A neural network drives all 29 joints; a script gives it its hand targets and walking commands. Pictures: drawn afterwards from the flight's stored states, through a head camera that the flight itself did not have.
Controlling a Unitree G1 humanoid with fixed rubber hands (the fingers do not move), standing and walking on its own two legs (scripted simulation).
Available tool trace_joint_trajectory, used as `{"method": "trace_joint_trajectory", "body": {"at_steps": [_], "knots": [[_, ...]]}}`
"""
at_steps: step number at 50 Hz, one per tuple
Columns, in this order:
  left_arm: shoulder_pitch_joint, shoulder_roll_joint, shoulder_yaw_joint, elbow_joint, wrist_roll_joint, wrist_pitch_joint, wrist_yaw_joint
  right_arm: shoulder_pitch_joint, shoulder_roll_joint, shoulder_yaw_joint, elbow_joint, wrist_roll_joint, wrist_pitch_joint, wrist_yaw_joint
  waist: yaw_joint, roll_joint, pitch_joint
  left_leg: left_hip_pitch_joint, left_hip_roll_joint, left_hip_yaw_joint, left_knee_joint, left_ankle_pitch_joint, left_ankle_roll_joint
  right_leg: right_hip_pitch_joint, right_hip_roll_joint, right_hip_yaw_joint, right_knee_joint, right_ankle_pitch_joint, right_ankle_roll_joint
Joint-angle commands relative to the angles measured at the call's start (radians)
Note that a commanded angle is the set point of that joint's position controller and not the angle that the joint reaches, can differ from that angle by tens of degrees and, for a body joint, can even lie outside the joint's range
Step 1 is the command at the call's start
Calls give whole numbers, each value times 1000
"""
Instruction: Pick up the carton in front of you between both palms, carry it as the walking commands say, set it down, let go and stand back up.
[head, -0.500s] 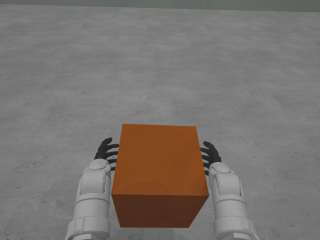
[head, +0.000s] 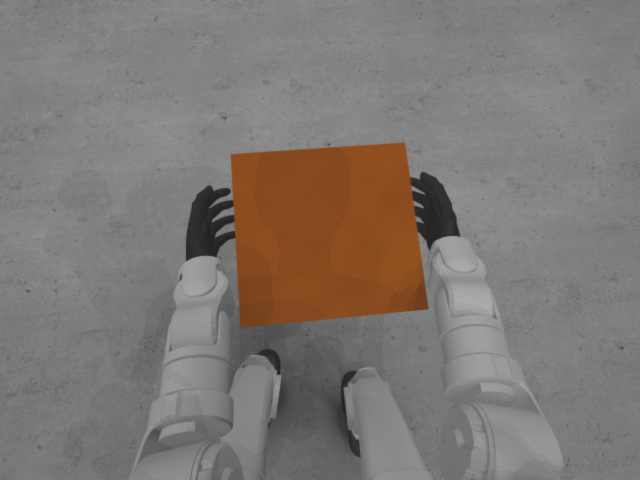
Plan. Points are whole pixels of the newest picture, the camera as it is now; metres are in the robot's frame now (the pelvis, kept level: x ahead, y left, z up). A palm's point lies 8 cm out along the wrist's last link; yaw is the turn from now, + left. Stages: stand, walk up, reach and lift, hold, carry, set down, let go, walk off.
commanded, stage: set down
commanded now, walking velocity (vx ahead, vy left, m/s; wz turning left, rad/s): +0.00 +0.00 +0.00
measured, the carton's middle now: (320, 246) +0.40 +0.00 -0.16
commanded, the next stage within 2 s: none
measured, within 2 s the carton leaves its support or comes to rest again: neither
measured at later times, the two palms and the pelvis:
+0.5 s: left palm (215, 243) +0.41 +0.17 -0.21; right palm (396, 222) +0.46 -0.12 -0.22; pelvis -0.01 -0.02 -0.12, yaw +0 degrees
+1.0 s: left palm (222, 250) +0.43 +0.19 -0.37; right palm (366, 223) +0.50 -0.10 -0.37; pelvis -0.04 -0.01 -0.24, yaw -1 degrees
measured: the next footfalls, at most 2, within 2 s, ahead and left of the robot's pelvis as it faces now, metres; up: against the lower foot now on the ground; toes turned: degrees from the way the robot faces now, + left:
none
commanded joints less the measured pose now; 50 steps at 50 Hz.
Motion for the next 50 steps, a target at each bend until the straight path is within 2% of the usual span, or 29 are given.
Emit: {"method": "trace_joint_trajectory", "body": {"at_steps": [1,5,9,15,21,28,36,50], "knots": [[-576,-834,-647,-10,-92,-35,-164,-497,898,552,-45,113,-32,158,19,-6,-1097,690,-89,58,101,445,-35,76,106,-109,-11,302,-17],[-606,-822,-588,47,-82,22,-207,-528,941,523,11,98,29,157,38,-30,-995,422,-103,93,146,206,-30,12,104,-102,33,167,-12],[-663,-805,-512,112,-68,67,-251,-572,960,467,81,71,74,155,49,-43,-940,237,-106,111,201,121,-21,-60,102,-96,78,110,-11],[-737,-769,-437,179,-68,70,-276,-642,941,423,136,64,71,126,60,-52,-993,65,-110,123,305,146,-24,-148,105,-94,176,157,-7],[-796,-739,-412,191,-86,51,-270,-722,918,440,139,85,44,87,79,-65,-1081,-55,-111,134,411,180,-33,-210,114,-103,290,199,-3],[-892,-712,-423,165,-121,53,-253,-836,880,482,117,125,42,62,95,-75,-1177,-122,-110,149,530,185,-50,-290,128,-129,419,182,0],[-1025,-679,-418,151,-147,72,-238,-963,829,479,150,155,57,60,107,-64,-1200,-150,-107,163,639,162,-65,-428,137,-162,539,106,-1],[-1246,-567,-328,197,-152,74,-221,-1162,688,398,291,167,58,68,129,-45,-1108,-229,-88,176,797,104,-71,-652,133,-187,718,-19,-16]]}}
